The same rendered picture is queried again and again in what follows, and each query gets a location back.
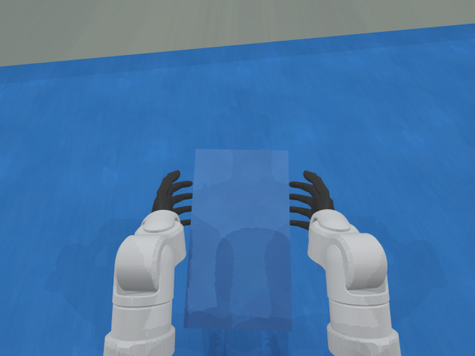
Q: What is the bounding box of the carton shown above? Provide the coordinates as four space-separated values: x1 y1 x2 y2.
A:
183 149 292 332

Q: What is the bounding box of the robot right hand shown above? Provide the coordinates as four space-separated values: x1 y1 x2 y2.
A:
289 171 335 230

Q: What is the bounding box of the right robot forearm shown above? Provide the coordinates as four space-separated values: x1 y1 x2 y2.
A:
307 209 401 356

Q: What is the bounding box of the robot left hand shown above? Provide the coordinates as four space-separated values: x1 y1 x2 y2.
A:
151 170 193 226

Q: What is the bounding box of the left robot forearm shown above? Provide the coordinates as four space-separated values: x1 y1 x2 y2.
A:
103 210 186 356

